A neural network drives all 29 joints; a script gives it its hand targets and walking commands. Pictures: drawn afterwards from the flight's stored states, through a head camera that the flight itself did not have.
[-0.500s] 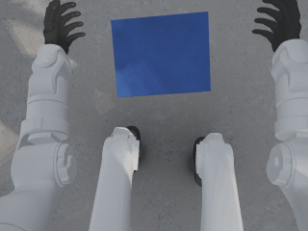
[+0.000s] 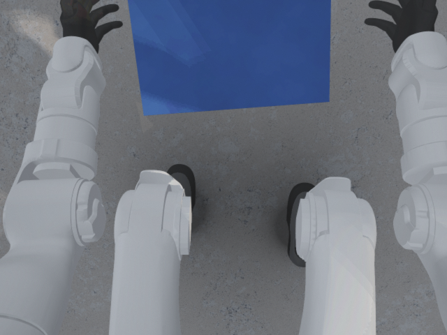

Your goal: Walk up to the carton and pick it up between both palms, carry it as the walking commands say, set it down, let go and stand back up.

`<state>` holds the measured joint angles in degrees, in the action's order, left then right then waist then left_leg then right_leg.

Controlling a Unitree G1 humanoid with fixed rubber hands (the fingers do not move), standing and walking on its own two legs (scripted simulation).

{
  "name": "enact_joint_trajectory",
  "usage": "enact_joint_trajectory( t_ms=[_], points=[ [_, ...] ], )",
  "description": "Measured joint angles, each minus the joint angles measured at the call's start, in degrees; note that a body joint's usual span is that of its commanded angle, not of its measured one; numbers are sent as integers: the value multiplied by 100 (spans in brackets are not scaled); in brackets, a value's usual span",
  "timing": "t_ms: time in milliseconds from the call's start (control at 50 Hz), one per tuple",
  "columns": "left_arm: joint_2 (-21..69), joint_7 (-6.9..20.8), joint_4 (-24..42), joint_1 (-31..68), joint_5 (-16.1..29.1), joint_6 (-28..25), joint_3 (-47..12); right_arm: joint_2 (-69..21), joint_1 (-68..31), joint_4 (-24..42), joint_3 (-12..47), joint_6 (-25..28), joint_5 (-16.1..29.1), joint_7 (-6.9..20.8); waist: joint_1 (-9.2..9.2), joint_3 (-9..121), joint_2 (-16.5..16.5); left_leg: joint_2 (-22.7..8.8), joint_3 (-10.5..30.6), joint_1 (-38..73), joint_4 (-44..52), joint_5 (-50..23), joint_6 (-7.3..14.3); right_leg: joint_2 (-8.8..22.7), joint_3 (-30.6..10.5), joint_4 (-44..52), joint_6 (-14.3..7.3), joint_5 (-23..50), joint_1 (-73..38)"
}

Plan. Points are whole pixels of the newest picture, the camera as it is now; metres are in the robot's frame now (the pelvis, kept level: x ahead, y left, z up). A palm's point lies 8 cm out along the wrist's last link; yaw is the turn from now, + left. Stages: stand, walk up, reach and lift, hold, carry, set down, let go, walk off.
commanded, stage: reach and lift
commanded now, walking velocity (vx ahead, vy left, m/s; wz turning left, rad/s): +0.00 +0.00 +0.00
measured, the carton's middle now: (231, 44) +0.51 +0.04 -0.28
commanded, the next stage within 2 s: none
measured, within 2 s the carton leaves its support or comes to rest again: leaves its support in 1.88 s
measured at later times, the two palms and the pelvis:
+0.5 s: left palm (93, 37) +0.50 +0.25 -0.20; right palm (388, 39) +0.52 -0.19 -0.22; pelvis +0.00 +0.00 -0.03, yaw +0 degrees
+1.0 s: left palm (110, 33) +0.50 +0.22 -0.21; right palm (364, 31) +0.52 -0.16 -0.21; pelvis -0.01 +0.00 -0.02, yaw +0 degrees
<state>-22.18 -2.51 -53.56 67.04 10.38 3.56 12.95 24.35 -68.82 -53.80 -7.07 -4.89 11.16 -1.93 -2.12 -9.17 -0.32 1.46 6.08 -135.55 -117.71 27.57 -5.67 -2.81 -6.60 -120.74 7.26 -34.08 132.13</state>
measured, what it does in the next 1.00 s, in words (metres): stands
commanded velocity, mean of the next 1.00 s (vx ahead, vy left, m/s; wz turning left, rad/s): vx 0.00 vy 0.00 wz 0.00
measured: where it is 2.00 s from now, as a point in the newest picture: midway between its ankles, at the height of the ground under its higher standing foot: (239, 228)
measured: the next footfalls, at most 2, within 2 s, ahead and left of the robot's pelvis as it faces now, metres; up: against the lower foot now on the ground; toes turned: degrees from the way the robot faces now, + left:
none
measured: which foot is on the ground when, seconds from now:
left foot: down 0.00-1.00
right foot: down 0.00-1.00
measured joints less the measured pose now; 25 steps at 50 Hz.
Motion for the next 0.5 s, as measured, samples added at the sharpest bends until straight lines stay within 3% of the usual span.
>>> enact_joint_trajectory(
  t_ms=[200,500],
  points=[
    [-272,-56,-606,344,530,-278,-373,43,-294,-347,339,210,101,-181,7,-596,-108,-162,-157,-11,-522,102,89,131,-28,-560,-76,-50,92],
    [-307,-91,-1148,658,668,-498,-561,47,-605,-795,622,364,444,-249,-25,-671,-43,-254,-147,-47,-577,56,111,185,58,-598,-172,43,160]
  ],
)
